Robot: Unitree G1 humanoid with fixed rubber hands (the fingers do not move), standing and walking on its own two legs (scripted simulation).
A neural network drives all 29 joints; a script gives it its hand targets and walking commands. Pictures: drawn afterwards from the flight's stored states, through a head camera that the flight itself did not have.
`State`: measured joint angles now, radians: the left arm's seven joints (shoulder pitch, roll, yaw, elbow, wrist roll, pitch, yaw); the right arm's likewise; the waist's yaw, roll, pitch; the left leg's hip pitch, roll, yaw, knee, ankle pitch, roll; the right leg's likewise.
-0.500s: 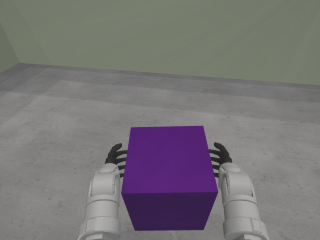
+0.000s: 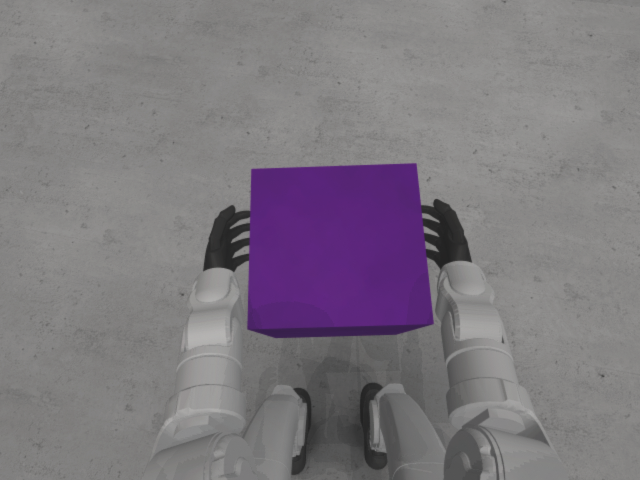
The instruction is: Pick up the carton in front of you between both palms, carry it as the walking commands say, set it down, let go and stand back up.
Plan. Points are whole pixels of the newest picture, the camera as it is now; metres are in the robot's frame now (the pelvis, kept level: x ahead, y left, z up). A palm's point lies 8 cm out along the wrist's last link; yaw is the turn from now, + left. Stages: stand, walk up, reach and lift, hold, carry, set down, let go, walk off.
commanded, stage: set down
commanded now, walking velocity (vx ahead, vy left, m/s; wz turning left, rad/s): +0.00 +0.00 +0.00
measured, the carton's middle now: (334, 264) +0.39 +0.01 -0.15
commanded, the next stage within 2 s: none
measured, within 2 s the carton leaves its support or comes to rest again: rests again in 1.72 s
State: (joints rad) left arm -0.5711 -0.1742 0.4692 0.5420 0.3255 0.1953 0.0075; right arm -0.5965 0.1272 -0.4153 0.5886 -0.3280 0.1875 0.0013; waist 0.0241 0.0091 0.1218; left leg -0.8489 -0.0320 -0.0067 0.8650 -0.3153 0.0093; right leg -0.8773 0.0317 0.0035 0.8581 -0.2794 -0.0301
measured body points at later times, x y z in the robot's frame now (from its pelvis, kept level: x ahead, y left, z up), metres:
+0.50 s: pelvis -0.02 +0.00 -0.13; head +0.23 -0.01 +0.25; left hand +0.43 +0.17 -0.21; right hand +0.45 -0.13 -0.22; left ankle +0.05 +0.11 -0.69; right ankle +0.07 -0.10 -0.69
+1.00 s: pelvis -0.04 -0.01 -0.25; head +0.28 -0.02 +0.06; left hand +0.46 +0.17 -0.37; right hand +0.51 -0.13 -0.37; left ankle +0.05 +0.11 -0.69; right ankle +0.07 -0.10 -0.69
